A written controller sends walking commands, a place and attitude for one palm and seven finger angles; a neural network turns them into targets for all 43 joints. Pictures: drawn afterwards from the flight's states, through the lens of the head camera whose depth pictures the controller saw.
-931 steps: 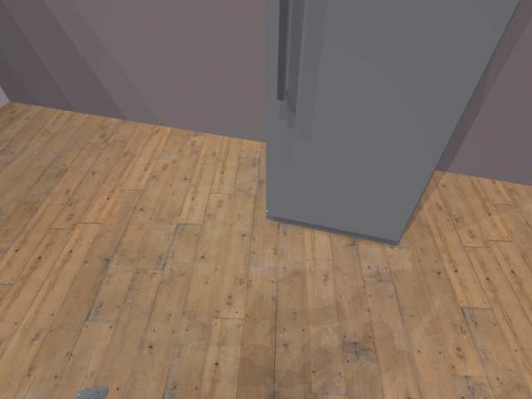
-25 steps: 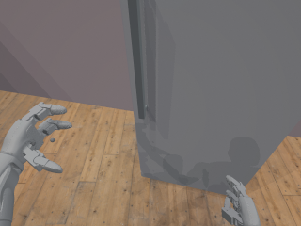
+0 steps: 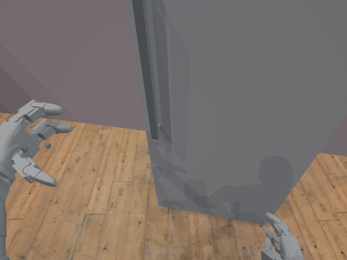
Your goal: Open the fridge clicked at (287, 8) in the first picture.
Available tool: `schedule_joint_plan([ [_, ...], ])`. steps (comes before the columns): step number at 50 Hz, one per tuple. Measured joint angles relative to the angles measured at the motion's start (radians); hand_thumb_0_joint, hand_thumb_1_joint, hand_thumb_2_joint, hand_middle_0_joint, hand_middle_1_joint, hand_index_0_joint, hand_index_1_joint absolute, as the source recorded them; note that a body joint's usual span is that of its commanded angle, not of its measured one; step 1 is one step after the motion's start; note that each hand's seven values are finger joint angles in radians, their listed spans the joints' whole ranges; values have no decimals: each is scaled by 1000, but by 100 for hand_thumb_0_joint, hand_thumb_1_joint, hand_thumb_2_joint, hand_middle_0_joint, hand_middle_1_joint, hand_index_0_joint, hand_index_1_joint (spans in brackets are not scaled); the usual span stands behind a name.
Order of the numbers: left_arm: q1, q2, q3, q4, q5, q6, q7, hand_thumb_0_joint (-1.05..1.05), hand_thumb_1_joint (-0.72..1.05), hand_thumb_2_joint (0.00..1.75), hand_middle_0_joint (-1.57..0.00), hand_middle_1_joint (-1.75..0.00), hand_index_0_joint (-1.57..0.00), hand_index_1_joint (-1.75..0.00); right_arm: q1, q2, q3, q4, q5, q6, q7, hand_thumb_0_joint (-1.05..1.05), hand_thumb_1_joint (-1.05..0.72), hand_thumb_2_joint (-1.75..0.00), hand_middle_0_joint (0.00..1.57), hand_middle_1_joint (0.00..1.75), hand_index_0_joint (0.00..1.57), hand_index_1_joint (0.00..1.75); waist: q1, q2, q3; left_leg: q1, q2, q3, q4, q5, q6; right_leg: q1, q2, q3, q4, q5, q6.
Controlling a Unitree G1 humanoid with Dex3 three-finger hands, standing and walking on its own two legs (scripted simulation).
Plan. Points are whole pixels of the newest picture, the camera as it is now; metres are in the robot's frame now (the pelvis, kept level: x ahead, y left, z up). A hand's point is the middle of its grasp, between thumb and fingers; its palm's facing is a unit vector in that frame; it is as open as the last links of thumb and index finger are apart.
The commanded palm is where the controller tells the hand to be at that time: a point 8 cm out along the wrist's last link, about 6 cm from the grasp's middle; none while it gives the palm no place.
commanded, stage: raise the hand to about handle height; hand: left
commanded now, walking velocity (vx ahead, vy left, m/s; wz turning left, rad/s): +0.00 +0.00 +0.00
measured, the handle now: (150, 72) +0.53 +0.11 +0.19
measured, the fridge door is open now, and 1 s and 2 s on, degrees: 0 0 0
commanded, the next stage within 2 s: move the hooked fingers beside the handle in 0.24 s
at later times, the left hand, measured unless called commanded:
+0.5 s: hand (42, 141) +0.28 +0.29 +0.18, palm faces +0.00 -1.00 -0.08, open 14.0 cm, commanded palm +0.26 +0.32 +0.19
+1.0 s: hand (81, 121) +0.34 +0.23 +0.18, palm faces -0.07 -1.00 -0.05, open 14.0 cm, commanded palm +0.33 +0.28 +0.18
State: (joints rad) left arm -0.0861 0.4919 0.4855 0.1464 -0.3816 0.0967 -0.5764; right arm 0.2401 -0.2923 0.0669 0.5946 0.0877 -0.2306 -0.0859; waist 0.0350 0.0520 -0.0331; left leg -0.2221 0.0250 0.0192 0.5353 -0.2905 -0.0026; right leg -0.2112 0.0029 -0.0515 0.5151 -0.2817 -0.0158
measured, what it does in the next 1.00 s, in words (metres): stands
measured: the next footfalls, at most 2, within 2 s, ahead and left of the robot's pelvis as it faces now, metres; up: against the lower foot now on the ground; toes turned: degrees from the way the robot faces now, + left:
none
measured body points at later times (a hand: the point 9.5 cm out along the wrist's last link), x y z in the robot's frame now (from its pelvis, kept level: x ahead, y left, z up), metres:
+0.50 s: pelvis +0.00 +0.01 +0.00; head -0.02 -0.01 +0.45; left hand +0.27 +0.34 +0.19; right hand +0.19 -0.21 -0.07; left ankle +0.00 +0.12 -0.74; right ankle +0.00 -0.11 -0.74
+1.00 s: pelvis +0.01 +0.00 +0.00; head +0.00 -0.02 +0.45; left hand +0.34 +0.29 +0.18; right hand +0.17 -0.24 -0.08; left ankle +0.00 +0.12 -0.74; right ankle +0.00 -0.11 -0.74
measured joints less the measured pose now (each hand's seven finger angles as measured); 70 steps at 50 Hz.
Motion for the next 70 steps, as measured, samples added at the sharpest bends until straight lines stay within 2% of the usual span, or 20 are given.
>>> schedule_joint_plan([
  [5,-29,9,15,26,20,16,39,-2,-50,30,-31,-120,-31,-120,3,6,1,-8,3,-3,-7,1,-90,-90,21,30,20,30,8,-5,4,15,1,-5,-3,0,-1,20,1,-4,-10,2,-1],
  [10,-41,21,-13,40,39,53,38,-2,-50,30,-30,-120,-30,-120,-8,6,7,-11,6,4,-13,1,-90,-90,21,30,20,30,13,5,13,11,-6,-9,-8,8,4,20,-5,-9,-17,9,4],
  [20,-44,20,-6,36,22,21,19,-2,-50,30,-31,-120,-31,-120,-11,28,24,0,2,3,-8,1,-90,-90,21,30,20,30,15,6,2,22,-12,-9,-20,11,8,30,-11,-8,-26,11,8],
  [26,-141,12,-67,130,59,46,43,-2,-50,30,-30,-120,-30,-120,-10,16,23,9,8,5,-19,1,-90,-90,21,30,20,30,21,9,23,3,-18,-20,-11,16,9,18,-17,-20,-21,12,9],
  [30,-178,-19,-106,133,74,20,51,-2,-50,30,-30,-120,-30,-120,-16,16,23,20,1,7,-24,1,-90,-90,21,30,20,30,8,5,27,-3,-20,-17,-15,18,11,8,-18,-17,-20,13,9],
  [34,-207,-25,-94,155,74,-5,66,-2,-50,30,-30,-120,-30,-120,-12,25,22,21,-3,12,-20,1,-90,-90,21,30,20,30,-13,-4,13,1,-15,-5,-24,16,8,3,-14,-5,-20,12,8],
  [38,-231,-11,-71,193,79,11,85,-2,-50,30,-31,-120,-30,-120,1,24,16,12,-2,22,-9,1,-90,-90,21,30,20,30,-26,-5,1,2,-11,5,-30,13,6,-3,-10,6,-20,9,6],
  [44,-223,-21,-94,191,88,43,100,-2,-50,30,-30,-120,-30,-120,19,4,-3,5,4,42,-5,1,-90,-90,21,30,20,30,-22,7,-1,-5,-11,8,-28,9,7,-12,-10,8,-16,4,7],
  [51,-269,-65,-137,198,97,13,130,-2,-50,30,-30,-120,-30,-120,7,10,-4,26,1,51,-17,1,-90,-90,21,30,20,30,-15,-4,7,-4,-11,-1,-27,9,3,-9,-10,0,-13,0,3],
  [59,-385,-38,-148,340,127,23,161,-2,-50,30,-30,-120,-30,-120,-8,20,5,23,1,68,-21,1,-90,-90,21,30,20,30,-37,-8,6,-19,-5,-1,-29,14,-2,-25,-3,0,-15,6,-3],
  [70,-503,-31,-166,494,142,-26,167,-2,-50,30,-30,-120,-30,-120,35,6,-8,44,-1,99,-16,1,-90,-90,21,30,20,30,-58,-14,-1,-46,-2,4,-19,10,-1,-53,-1,5,-9,6,-2],
])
